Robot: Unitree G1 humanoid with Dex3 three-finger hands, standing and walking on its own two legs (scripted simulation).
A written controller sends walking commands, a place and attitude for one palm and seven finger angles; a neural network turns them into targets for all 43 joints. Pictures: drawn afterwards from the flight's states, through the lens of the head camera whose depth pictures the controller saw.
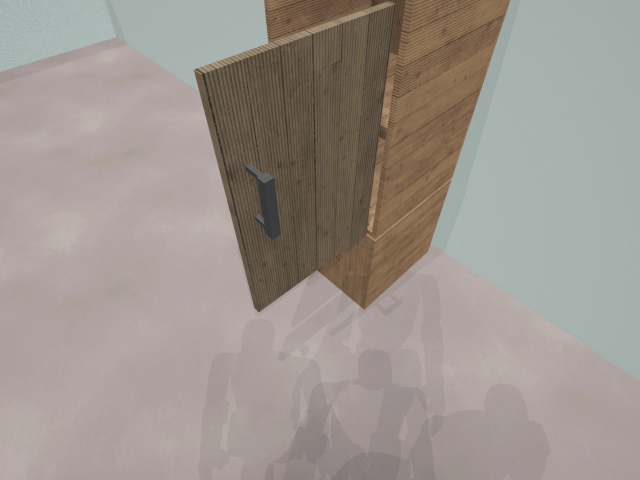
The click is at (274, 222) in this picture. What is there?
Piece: cupboard door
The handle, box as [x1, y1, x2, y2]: [245, 163, 280, 239]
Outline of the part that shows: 249,163 245,165 246,170 257,179 263,212 262,217 259,214 257,214 255,216 255,219 265,228 266,233 272,239 280,234 273,177 266,172 263,174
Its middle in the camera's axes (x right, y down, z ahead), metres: -0.10 -0.06 +0.67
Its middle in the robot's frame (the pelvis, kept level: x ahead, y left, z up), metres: +0.54 +0.14 +0.01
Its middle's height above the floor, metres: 0.79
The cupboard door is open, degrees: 88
